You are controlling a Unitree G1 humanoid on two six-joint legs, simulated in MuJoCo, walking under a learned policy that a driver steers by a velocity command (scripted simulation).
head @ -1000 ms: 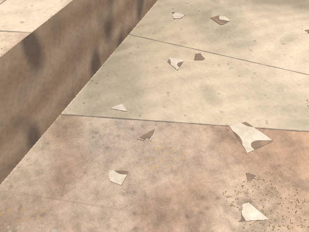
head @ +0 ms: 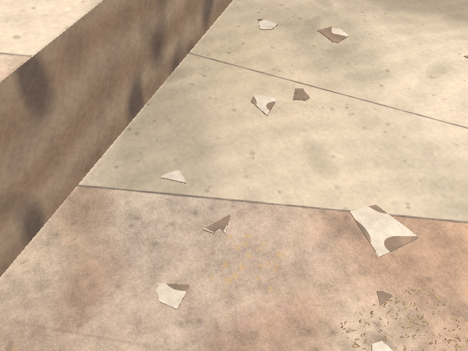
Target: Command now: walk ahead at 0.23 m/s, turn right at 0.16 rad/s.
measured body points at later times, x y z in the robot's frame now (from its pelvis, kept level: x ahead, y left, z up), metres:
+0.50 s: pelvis +0.12 -0.01 -0.01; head +0.16 -0.03 +0.44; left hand +0.24 +0.24 -0.14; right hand +0.17 -0.27 -0.15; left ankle +0.14 +0.13 -0.66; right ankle +0.18 -0.06 -0.74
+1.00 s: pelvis +0.20 +0.01 +0.01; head +0.22 +0.03 +0.46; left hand +0.45 +0.18 -0.12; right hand +0.10 -0.25 -0.10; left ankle +0.19 +0.13 -0.74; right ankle +0.18 -0.12 -0.66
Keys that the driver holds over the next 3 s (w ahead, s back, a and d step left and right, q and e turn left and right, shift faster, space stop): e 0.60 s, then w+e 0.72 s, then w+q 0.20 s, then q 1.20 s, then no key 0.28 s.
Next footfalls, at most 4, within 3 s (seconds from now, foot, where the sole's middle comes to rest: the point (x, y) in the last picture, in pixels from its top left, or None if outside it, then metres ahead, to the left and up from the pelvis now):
0.30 right None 0.22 -0.07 -0.78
0.82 left None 0.23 0.11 -0.78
1.30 right None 0.36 -0.25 -0.78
1.80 left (347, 306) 0.65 -0.34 -0.78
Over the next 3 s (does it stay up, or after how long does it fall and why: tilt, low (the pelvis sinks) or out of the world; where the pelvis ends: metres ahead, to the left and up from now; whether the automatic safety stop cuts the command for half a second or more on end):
stays up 0.52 -0.36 0.00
